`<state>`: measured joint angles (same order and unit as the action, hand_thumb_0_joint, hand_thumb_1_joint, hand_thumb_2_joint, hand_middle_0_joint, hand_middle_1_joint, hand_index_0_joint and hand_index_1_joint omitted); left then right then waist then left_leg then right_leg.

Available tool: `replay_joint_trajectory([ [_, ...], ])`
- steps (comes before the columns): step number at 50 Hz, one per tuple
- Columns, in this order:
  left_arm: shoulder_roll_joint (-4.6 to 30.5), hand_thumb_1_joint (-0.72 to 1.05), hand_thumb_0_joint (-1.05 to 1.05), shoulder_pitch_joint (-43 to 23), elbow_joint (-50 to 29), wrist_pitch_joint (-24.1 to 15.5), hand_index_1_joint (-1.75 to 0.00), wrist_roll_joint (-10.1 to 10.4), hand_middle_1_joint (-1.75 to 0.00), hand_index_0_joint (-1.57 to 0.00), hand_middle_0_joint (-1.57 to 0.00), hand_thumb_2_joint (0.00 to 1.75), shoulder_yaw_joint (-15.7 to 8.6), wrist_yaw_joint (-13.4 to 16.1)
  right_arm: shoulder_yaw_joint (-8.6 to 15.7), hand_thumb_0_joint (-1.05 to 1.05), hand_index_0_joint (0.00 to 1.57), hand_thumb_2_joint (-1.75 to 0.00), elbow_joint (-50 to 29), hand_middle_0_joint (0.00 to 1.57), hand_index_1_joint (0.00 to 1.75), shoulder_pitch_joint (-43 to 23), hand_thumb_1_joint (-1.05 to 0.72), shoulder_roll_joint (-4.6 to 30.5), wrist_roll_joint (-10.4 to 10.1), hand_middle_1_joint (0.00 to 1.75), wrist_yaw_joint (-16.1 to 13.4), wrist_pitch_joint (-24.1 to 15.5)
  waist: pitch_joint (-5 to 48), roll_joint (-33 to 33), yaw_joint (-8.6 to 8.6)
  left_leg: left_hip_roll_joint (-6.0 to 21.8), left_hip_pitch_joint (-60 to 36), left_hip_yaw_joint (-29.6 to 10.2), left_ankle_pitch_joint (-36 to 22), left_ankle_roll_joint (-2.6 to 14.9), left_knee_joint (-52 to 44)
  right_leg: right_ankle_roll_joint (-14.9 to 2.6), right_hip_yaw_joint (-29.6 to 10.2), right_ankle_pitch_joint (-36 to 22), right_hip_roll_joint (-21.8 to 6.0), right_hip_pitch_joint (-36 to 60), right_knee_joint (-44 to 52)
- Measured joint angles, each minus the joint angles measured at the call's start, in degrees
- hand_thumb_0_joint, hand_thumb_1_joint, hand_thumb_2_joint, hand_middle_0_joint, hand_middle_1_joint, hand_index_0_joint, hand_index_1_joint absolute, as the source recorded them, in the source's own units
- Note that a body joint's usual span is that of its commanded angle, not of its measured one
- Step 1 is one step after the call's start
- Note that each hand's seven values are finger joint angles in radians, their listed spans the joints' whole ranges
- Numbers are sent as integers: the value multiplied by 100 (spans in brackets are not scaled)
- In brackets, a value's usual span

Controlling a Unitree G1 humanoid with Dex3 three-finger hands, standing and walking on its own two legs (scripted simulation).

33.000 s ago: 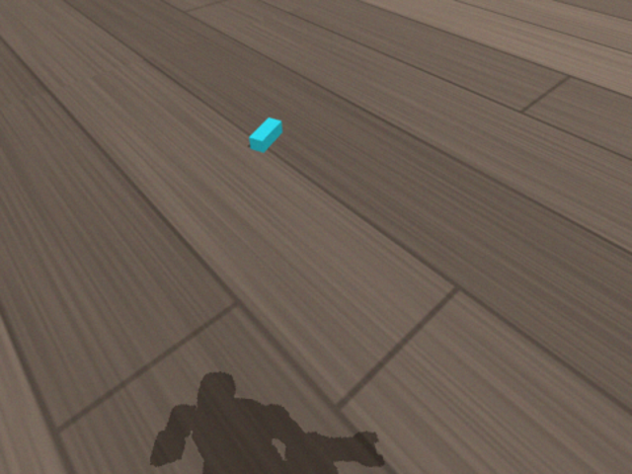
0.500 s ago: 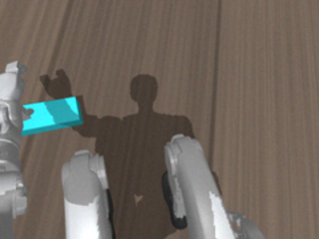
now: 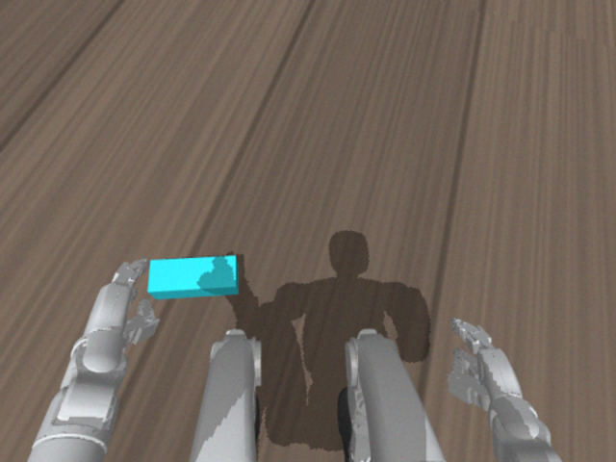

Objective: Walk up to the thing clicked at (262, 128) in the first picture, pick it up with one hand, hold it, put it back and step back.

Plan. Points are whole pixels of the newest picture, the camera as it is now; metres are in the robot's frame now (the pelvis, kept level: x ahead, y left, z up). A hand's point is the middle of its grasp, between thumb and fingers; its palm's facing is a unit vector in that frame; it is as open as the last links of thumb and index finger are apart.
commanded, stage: home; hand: left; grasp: from above
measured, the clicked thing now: (195, 277) +0.48 +0.26 -0.50
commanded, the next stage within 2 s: none
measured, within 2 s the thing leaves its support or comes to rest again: neither
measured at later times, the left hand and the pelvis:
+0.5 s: hand (103, 346) +0.24 +0.19 +0.11, palm faces +0.11 -0.97 -0.22, open 7.4 cm; pelvis +0.07 +0.00 +0.16, yaw +3 degrees
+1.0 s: hand (91, 379) +0.21 +0.19 +0.13, palm faces +0.12 -0.97 -0.20, open 7.4 cm; pelvis +0.07 +0.00 +0.17, yaw +4 degrees
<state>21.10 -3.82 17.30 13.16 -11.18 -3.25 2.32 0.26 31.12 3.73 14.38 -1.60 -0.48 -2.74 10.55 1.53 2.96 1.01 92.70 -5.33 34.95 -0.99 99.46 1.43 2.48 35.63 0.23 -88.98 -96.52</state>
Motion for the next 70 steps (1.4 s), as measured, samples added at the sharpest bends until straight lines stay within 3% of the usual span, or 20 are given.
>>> replay_joint_trajectory([
  [4, -191, 89, 1, 502, -388, 320, -30, 482, -30, -21, -21, 90, 34, 98, -128, 1, 20, -90, -23, 21, 30, 104, -90, -130, -35, 30, -185, -129, -4, 8, 12, 4, -745, 16, -85, -10, -610, -14, 10, -87, -15, 745, 611],
  [10, -478, 90, 1, 1115, -815, 755, -30, 1042, -30, -20, -21, 90, -23, 224, -309, 1, 21, -89, 21, 21, 30, 475, -90, -270, -63, 30, -478, -298, -9, 30, 41, 27, -1929, 34, -223, -18, -1582, -35, 28, -242, -16, 1932, 1601],
  [18, -737, 90, 1, 2006, -1454, 1100, -30, 1456, -30, -20, -20, 90, -65, 211, -355, 1, 21, -89, 36, 21, 30, 1071, -90, -292, -39, 30, -830, -533, -58, 77, 119, 73, -3485, 75, -461, -8, -2860, -48, 30, -525, 7, 3498, 2936],
  [31, -862, 90, 1, 3312, -2536, 1337, -30, 1474, -30, -20, -20, 90, 122, 39, -186, 1, 21, -90, -142, 21, 30, 1423, -90, -163, 49, 30, -1038, -845, 5, 179, 25, 66, -5100, 159, -746, 26, -4109, -27, -14, -844, -19, 5116, 4223],
  [44, -863, 90, 1, 3218, -2411, 1351, -30, 1388, -30, -20, -20, 90, 136, -140, -234, 1, 21, -90, -136, 21, 30, 1167, -90, -176, 130, 30, -997, -1133, -181, 97, -115, 22, -5281, 118, -821, -2, -4200, -50, 28, -858, -61, 5289, 4245],
  [70, -858, 90, 1, 3216, -2428, 1323, -30, 1394, -30, -20, -20, 90, 142, -132, -172, 1, 21, -90, 38, 21, 30, 1345, -90, -163, 127, 30, -1031, -1162, -184, 109, -67, 57, -5288, 169, -786, -13, -4181, -59, -26, -837, -28, 5258, 4203],
])
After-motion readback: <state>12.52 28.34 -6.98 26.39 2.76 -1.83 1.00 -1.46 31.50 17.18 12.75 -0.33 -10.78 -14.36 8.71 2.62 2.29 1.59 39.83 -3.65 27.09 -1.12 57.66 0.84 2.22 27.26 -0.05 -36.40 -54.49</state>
